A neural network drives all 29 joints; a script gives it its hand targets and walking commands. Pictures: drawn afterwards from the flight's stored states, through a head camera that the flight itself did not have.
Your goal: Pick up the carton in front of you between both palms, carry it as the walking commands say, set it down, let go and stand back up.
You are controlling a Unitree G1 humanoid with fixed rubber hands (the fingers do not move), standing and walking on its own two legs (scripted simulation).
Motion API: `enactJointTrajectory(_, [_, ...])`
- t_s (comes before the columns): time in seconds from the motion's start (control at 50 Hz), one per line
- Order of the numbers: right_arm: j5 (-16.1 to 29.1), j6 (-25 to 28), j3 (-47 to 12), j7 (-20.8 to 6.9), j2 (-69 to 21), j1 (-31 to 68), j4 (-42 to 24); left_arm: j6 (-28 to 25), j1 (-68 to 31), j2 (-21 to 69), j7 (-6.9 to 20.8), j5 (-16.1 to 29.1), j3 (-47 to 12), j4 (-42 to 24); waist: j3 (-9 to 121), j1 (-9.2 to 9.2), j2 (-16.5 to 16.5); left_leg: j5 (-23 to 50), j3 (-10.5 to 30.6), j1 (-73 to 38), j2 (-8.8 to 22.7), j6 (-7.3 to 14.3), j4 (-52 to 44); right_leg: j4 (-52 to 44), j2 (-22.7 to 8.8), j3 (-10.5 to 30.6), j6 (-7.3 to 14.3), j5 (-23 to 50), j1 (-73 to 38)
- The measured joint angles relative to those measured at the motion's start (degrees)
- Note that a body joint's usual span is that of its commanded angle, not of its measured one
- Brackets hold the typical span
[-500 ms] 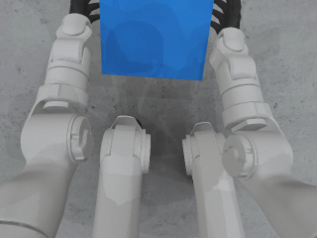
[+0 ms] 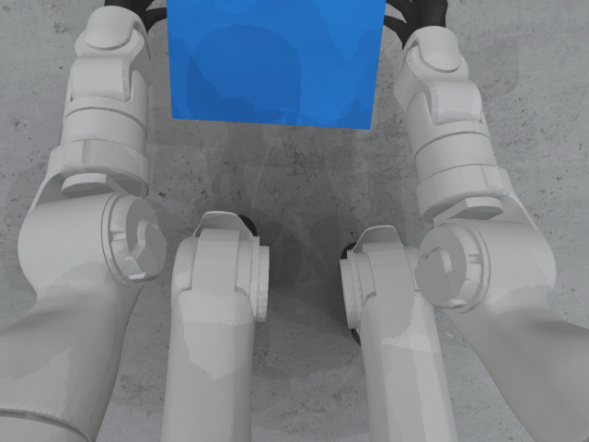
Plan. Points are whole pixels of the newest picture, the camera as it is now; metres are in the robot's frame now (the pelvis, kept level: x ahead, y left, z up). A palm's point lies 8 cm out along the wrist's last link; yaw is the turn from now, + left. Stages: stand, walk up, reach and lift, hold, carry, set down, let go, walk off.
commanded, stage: set down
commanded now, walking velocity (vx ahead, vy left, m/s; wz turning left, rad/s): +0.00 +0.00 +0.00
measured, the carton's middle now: (277, 36) +0.53 +0.10 -0.25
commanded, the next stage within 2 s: let go in 1.80 s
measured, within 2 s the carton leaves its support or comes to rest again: rests again in 0.14 s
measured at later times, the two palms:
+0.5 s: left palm (138, 15) +0.52 +0.25 -0.19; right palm (418, 29) +0.54 -0.06 -0.18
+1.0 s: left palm (62, 8) +0.50 +0.29 -0.12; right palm (451, 29) +0.52 -0.07 -0.12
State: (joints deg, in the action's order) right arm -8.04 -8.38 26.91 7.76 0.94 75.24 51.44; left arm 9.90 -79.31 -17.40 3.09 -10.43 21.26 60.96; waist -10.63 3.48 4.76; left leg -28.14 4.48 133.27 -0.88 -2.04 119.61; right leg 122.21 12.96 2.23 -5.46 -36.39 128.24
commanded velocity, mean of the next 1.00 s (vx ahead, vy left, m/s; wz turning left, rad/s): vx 0.00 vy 0.00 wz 0.00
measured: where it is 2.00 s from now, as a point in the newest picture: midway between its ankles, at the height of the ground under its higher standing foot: (299, 301)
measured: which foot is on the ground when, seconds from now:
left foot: down 0.00-1.00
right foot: down 0.00-1.00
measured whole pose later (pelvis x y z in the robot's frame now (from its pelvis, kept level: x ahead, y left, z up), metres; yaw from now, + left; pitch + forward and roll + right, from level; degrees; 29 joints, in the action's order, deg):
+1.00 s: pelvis -0.01 +0.01 +0.01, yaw +1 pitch +36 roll -4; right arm 8.0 -8.0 9.6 12.4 9.7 71.2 47.7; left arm 4.9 -75.6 -27.4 0.6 9.7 7.5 58.9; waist -15.8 2.4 3.1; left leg -26.9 2.6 127.4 -0.1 0.4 118.6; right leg 121.2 6.4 0.2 -3.7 -35.8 121.4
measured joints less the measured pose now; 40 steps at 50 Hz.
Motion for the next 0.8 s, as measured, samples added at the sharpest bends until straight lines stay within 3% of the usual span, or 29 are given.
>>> enactJointTrajectory(0.32, [-0.3, 3.1, 0.2, -2.4, 1.3, 0.2, 1.3, -2.8, 0.9, 0.2, 0.9, 1.0, 0.8, -0.3, 0.2, -0.11, -0.9, -2.6, -1.3, 1.3, 0.8, 1.4, 1.7, 1.2, -1.5, 0.0, 0.2, -2.5, 0.8])
enactJointTrajectory(0.46, [1.4, 4.9, -2.3, -2.5, 1.9, -1.1, 0.9, -5.4, 1.3, -0.1, 0.9, 2.9, -0.2, 0.6, -1.0, 0.10, -1.0, -3.0, -1.3, 1.1, 1.1, 1.5, 2.6, 2.1, -2.1, -0.4, 0.5, -2.7, 0.7])
enactJointTrajectory(0.52, [2.6, 5.5, -6.3, -2.2, 3.7, -0.7, 3.4, -7.2, 1.2, -1.6, 0.7, 4.4, -1.9, 3.9, -2.2, -0.08, -1.4, -2.7, -1.2, 0.7, 1.0, 1.3, 3.2, 2.7, -2.4, -0.8, 0.5, -2.6, 0.2])
enactJointTrajectory(0.64, [11.9, 6.4, -16.2, 0.7, 8.5, -3.0, 6.0, -11.1, 5.5, -6.2, -3.5, 13.9, -6.3, 7.1, -6.7, -0.43, -1.9, -1.6, -1.6, -0.6, 1.3, 1.6, 3.7, 3.5, -3.6, -1.2, 1.0, -1.5, -0.9])
enactJointTrajectory(0.72, [18.2, 5.7, -20.8, 1.6, 11.8, -2.8, 4.1, -11.3, 6.0, -10.6, -3.2, 20.1, -10.5, 4.5, -10.3, -0.87, -1.5, -0.4, -2.2, -1.8, 1.8, 2.0, 4.0, 4.2, -4.2, -1.3, 1.1, -0.4, -1.9])
enactJointTrajectory(0.8, [20.8, 4.5, -22.4, 2.5, 12.7, -1.0, 2.6, -10.0, 2.8, -13.0, -2.3, 23.7, -14.0, 3.9, -11.7, -1.09, -1.6, 0.8, -2.4, -2.4, 1.9, 2.3, 4.3, 4.7, -4.8, -1.4, 1.2, 0.6, -2.5])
